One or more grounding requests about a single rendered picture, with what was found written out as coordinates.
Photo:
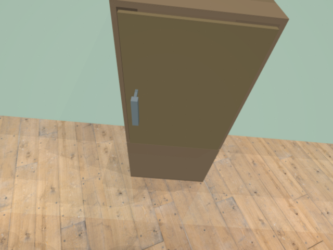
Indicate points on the handle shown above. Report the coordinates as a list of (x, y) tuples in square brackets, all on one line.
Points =
[(135, 109)]

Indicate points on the cupboard door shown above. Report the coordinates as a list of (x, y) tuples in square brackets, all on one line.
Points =
[(191, 74)]

